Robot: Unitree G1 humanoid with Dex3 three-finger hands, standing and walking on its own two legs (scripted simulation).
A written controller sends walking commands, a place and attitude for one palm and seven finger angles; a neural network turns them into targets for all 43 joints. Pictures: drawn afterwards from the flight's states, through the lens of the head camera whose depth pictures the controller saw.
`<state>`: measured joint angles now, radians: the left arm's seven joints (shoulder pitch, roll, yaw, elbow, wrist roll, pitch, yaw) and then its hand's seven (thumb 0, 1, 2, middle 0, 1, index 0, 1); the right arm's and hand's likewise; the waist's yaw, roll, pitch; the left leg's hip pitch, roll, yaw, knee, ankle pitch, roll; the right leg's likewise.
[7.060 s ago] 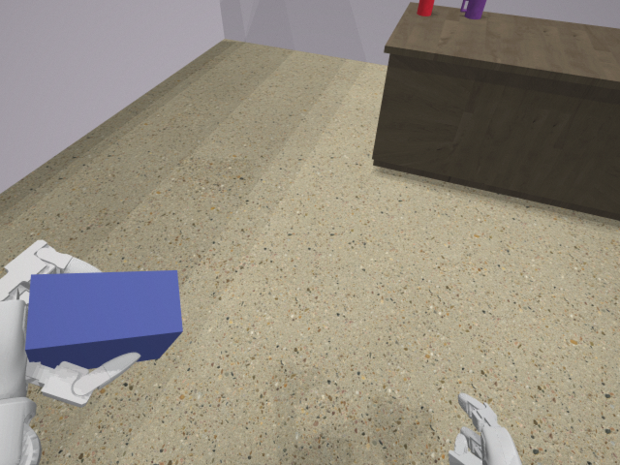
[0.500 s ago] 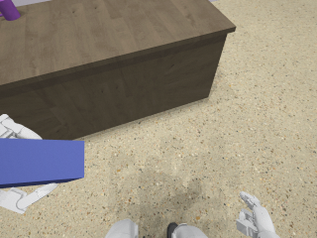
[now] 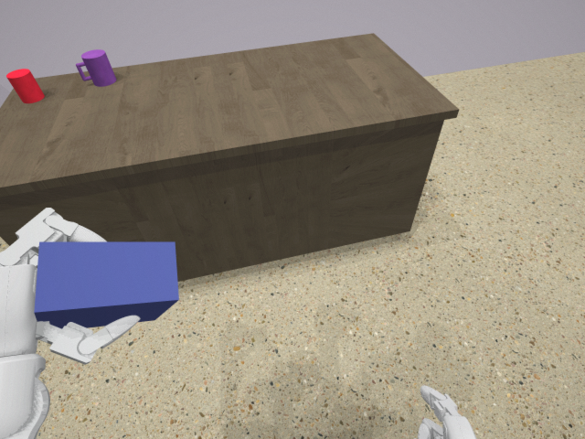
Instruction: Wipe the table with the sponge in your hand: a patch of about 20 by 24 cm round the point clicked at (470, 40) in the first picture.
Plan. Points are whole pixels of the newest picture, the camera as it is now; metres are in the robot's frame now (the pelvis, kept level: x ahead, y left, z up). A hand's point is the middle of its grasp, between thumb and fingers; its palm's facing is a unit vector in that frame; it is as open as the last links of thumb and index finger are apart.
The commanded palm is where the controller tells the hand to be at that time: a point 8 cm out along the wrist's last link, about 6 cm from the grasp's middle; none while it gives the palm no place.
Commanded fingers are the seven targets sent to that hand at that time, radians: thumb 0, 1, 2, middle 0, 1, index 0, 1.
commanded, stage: take the last steps up to it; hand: left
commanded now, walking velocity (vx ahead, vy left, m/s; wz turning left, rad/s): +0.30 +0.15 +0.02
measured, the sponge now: (126, 286) +0.23 +0.20 +0.16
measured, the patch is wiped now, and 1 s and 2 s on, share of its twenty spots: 0.00 0.00 0.00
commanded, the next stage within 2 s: none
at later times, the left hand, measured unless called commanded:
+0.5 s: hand (74, 209) +0.32 +0.30 +0.18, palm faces +0.37 -0.80 -0.47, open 10.5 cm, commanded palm +0.26 +0.34 +0.19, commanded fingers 0.00 0.10 1.30 -1.20 -1.60 -1.20 -1.60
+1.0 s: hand (101, 165) +0.41 +0.31 +0.18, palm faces +0.31 -0.80 -0.51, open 10.5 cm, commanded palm +0.35 +0.37 +0.19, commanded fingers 0.00 0.10 1.30 -1.20 -1.60 -1.20 -1.60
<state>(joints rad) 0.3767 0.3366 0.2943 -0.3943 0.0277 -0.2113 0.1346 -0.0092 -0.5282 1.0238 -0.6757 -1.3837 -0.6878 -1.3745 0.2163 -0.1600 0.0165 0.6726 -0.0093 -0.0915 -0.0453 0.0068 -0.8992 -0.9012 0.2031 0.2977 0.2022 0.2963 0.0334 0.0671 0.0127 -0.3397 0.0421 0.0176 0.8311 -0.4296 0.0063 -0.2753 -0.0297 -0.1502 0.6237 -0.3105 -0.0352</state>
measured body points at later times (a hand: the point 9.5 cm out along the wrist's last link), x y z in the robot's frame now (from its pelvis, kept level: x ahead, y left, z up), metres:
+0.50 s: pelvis +0.09 +0.06 +0.01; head +0.13 +0.07 +0.46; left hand +0.30 +0.34 +0.21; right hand +0.25 -0.18 -0.08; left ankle +0.10 +0.17 -0.72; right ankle +0.05 -0.05 -0.66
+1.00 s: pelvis +0.20 +0.09 +0.02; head +0.26 +0.08 +0.46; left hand +0.39 +0.35 +0.20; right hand +0.36 -0.18 -0.08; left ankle +0.27 +0.26 -0.68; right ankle +0.17 -0.02 -0.72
